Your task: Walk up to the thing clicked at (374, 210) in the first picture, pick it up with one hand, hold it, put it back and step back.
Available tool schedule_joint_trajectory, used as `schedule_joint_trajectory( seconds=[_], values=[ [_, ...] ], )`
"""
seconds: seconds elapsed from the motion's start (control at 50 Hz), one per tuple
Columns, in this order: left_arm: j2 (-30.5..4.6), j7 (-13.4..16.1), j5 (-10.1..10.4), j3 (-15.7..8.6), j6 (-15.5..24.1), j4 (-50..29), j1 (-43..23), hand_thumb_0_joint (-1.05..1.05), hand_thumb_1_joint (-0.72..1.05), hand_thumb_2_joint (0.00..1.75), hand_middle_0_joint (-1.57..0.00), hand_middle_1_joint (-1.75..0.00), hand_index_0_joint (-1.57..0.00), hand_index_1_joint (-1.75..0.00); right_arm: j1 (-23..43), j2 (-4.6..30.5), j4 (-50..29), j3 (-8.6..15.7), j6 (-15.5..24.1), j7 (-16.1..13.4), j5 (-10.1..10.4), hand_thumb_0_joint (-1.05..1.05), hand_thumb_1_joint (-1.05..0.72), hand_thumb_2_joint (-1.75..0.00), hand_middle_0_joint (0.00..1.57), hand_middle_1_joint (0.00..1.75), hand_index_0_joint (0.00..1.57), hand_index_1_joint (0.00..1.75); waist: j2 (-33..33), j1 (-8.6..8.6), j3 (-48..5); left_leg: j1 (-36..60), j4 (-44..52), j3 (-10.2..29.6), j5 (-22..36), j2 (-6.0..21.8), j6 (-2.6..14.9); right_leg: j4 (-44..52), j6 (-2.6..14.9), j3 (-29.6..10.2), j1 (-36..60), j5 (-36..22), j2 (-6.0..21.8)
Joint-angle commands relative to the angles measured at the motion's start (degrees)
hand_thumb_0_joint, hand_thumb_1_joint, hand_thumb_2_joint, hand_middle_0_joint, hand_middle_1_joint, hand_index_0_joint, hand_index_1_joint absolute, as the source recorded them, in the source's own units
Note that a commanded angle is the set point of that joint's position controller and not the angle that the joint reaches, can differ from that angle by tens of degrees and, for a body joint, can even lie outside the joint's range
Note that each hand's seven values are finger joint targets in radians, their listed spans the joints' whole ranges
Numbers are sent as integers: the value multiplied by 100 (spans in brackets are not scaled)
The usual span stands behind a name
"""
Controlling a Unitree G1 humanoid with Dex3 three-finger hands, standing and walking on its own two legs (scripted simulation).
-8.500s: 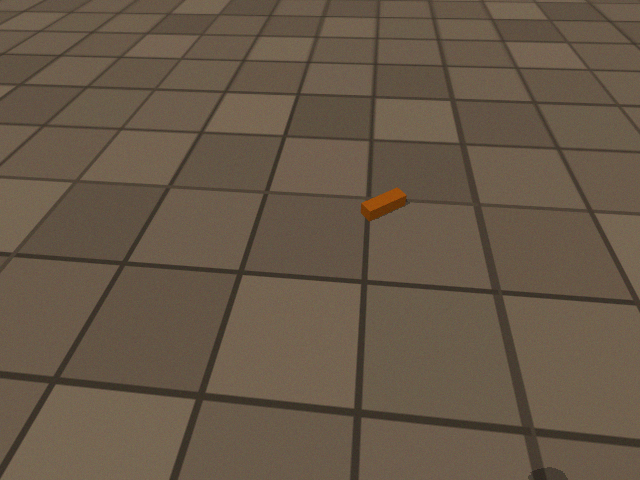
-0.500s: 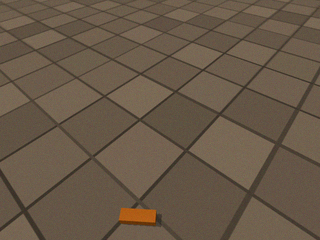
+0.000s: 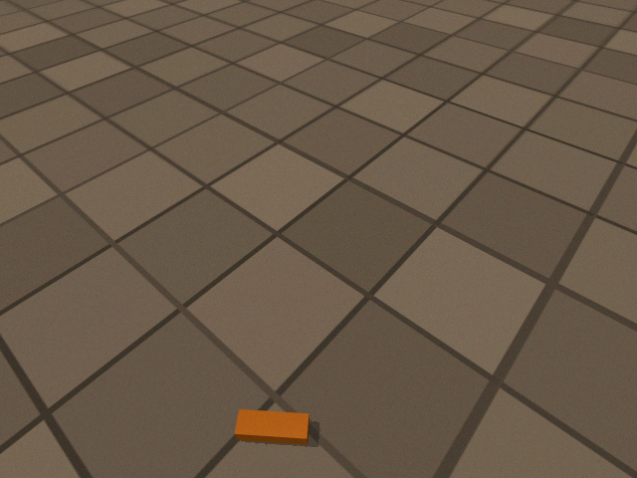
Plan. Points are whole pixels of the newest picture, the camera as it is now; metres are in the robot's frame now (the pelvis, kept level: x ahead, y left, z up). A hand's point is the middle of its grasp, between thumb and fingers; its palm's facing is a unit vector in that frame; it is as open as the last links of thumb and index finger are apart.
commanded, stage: walk up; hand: left
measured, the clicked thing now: (273, 427) +0.42 +0.19 -0.75
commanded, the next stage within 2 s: stand in 1.82 s
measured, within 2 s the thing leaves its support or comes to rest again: neither
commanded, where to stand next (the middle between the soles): +0.03 -0.05 m, yaw -1 degrees
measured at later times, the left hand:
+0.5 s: hand out of the picture +0.09 +0.15 -0.17, palm faces -0.04 -0.94 -0.35, open 7.4 cm
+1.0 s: hand out of the picture +0.05 +0.20 -0.15, palm faces +0.00 -0.92 -0.39, open 7.4 cm
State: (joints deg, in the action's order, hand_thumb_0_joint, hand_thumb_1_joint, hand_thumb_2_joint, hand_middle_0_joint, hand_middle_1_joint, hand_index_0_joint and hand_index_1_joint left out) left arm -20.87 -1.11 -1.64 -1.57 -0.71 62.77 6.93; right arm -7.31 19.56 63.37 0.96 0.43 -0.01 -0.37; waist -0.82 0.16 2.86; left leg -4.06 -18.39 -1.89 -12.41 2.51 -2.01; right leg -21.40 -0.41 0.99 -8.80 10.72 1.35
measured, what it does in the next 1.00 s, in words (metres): steps on the spot: right foot, then left foot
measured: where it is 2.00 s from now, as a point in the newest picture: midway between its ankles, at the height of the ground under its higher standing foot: outside the picture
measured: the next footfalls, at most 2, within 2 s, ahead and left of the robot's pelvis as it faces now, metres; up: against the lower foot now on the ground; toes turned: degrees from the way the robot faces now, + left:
right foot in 0.24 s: +0.02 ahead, -0.20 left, +0.00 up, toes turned +0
left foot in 0.62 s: +0.01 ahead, +0.05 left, +0.00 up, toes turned -1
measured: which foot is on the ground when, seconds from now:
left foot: down 0.00-0.24, up 0.26-0.60, down 0.62-1.00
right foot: down 0.00-0.00, up 0.02-0.22, down 0.24-1.00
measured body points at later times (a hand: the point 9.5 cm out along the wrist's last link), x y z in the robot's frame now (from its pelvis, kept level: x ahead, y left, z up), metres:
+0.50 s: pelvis -0.01 -0.09 -0.02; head +0.03 -0.10 +0.42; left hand +0.09 +0.20 -0.14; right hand +0.05 -0.42 -0.15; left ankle -0.02 +0.04 -0.72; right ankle +0.01 -0.21 -0.75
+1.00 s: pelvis -0.03 -0.07 -0.01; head -0.01 -0.07 +0.44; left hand +0.05 +0.25 -0.13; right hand +0.09 -0.36 -0.14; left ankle -0.02 +0.05 -0.75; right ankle -0.02 -0.20 -0.75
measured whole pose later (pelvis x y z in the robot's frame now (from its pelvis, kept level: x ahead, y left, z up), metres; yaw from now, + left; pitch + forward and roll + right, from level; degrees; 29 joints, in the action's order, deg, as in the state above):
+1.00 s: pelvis -0.03 -0.07 -0.01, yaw +0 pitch -4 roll +0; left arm -21.6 0.3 -0.4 -0.7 1.1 60.0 7.7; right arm -5.5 19.9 56.7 1.4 -1.2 1.5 0.0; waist 1.1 0.9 5.1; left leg -9.9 -28.5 0.9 -15.2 -0.8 0.7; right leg -27.8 -1.4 -1.0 -9.5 14.8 1.2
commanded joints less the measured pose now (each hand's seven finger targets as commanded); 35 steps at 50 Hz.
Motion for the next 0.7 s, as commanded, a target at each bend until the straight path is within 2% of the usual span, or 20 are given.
schedule_joint_trajectory(
  seconds=[0.0,0.02,0.06,0.08,0.16,0.2,0.22,0.24,0.26,0.3,0.32,0.46,0.5,0.54,0.58,0.6,0.62,0.64,0.66,0.68],
  values=[
    [-1314,-110,-125,-551,-286,-964,-316,0,90,90,-20,-30,-20,-30,-589,2287,-554,753,176,-391,-30,0,-90,-90,20,30,20,30,882,-290,-107,160,317,1775,1956,2301,1701,-2447,91,-304,-1442,1790,4],
    [-1287,-152,-103,-587,-368,-1155,-342,0,90,90,-20,-30,-20,-30,-525,2296,-734,822,221,-452,-75,0,-90,-90,20,30,20,30,792,-212,-132,-78,245,1814,2274,2563,1878,-3324,114,-847,-1529,2028,137],
    [-1219,-197,-25,-590,-398,-1344,-230,0,90,90,-20,-30,-20,-30,-304,2124,-976,798,235,-510,-129,0,-90,-90,20,30,20,30,809,-74,-128,98,-276,1223,2967,2216,1705,-3622,185,-1142,-1878,2090,141],
    [-1196,-219,-5,-582,-397,-1384,-108,0,90,90,-20,-30,-20,-30,-267,2066,-1071,792,240,-507,-164,0,-90,-90,20,30,20,30,900,-2,-83,57,-414,999,2785,2025,1561,-3448,176,-1149,-1851,2068,171],
    [-1105,-236,-39,-595,-285,-1362,287,0,90,90,-20,-30,-20,-30,-6,1994,-1411,717,147,-334,-169,0,-90,-90,20,30,20,30,1266,97,-207,-702,-1115,361,2197,1375,1179,-1727,131,-98,-672,1386,-46],
    [-1291,-134,-49,-694,-158,-1068,960,0,90,90,-20,-30,-20,-30,-52,1660,-1518,591,24,-245,-88,0,-90,-90,20,30,20,30,383,353,-441,-1133,-2618,-102,1235,759,797,-356,159,21,307,-25,-247],
    [-1960,-65,-117,-839,-64,-1171,962,0,90,90,-20,-30,-20,-30,-254,1124,-1677,417,-24,-232,-40,0,-90,-90,20,30,20,30,-1490,361,-299,-2319,-3839,-332,-1307,-49,445,180,475,-1796,513,-1118,846],
    [-2196,-33,-121,-783,-25,-1474,598,0,90,90,-20,-30,-20,-30,-203,1098,-1725,405,-105,-289,39,0,-90,-90,20,30,20,30,-1337,293,-532,-2231,-4442,501,-2663,-327,356,515,1327,-3071,-128,-772,1807],
    [-2226,-6,-90,-764,-26,-1554,310,0,90,90,-20,-30,-20,-30,-203,1406,-1614,519,-122,-330,55,0,-90,-90,20,30,20,30,-1021,224,-425,-1917,-4965,926,-2731,-291,322,497,1717,-3287,-616,-556,1922],
    [-1603,100,2,-568,37,-1565,-32,0,90,90,-20,-30,-20,-30,-459,1462,-1399,489,-95,-272,139,0,-90,-90,20,30,20,30,-329,-11,-288,-2056,-4713,1244,-2058,-107,306,-189,1357,-2042,-240,-787,1344],
    [-1512,146,-6,-525,67,-1562,-80,0,90,90,-20,-30,-20,-30,-584,1430,-1302,441,-79,-253,145,0,-90,-90,20,30,20,30,-486,-36,-358,-2020,-4346,1131,-1912,-77,268,-264,1218,-1800,-158,-653,1217],
    [-1735,305,76,-572,278,-1473,383,0,90,90,-20,-30,-20,-30,-321,1466,-1388,498,-180,-119,-67,0,-90,-90,20,30,20,30,-482,216,-204,-1920,-3074,941,-1779,-202,291,-532,1450,-1984,167,-2549,1786],
    [-1766,325,70,-566,297,-1549,166,0,90,90,-20,-30,-20,-30,-443,1471,-1402,546,-184,-86,-93,0,-90,-90,20,30,20,30,-609,95,-333,-1787,-3076,835,-1715,-157,310,-558,1509,-1927,39,-2551,1880],
    [-1711,329,77,-529,287,-1592,10,0,90,90,-20,-30,-20,-30,-633,1417,-1385,574,-139,-37,-100,0,-90,-90,20,30,20,30,-638,-62,-557,-1459,-2326,602,-1410,-145,349,-870,1346,-1628,34,-2547,1744],
    [-1556,301,137,-441,244,-1619,-221,0,90,90,-20,-30,-20,-30,-822,1351,-1280,596,-71,-9,-129,0,-90,-90,20,30,20,30,-525,-231,-639,-592,-1103,412,-318,-253,429,-1284,924,-1128,-518,-1907,1328],
    [-1320,287,161,-360,211,-1619,-161,0,90,90,-20,-30,-20,-30,-749,1549,-1324,648,-27,-16,-203,0,-90,-90,20,30,20,30,23,-188,-642,-282,-619,1202,387,183,626,-1708,575,-865,-974,-1265,925],
    [-1026,268,228,-278,179,-1606,-120,0,90,90,-20,-30,-20,-30,-292,1805,-1509,667,24,-7,-203,0,-90,-90,20,30,20,30,797,9,-489,-459,-311,2436,777,1010,1044,-2179,164,-266,-1356,170,68],
    [-1255,315,192,-374,121,-1414,-236,0,90,90,-20,-30,-20,-30,-151,1925,-1534,650,38,23,-119,0,-90,-90,20,30,20,30,973,-111,-373,-1145,-307,2750,909,1535,1632,-2671,134,-199,-906,2253,-167],
    [-1242,290,177,-366,116,-1339,-233,0,90,90,-20,-30,-20,-30,-169,1758,-1492,622,61,32,-128,0,-90,-90,20,30,20,30,806,-71,-231,-1323,-258,2714,865,1531,1760,-2934,163,-406,-780,2484,-129],
    [-1124,271,202,-340,148,-1301,-113,0,90,90,-20,-30,-20,-30,-13,1567,-1513,517,84,3,-110,0,-90,-90,20,30,20,30,719,50,-219,-1077,-489,2189,1435,1284,1635,-2785,195,-502,-840,2367,-118]
  ],
)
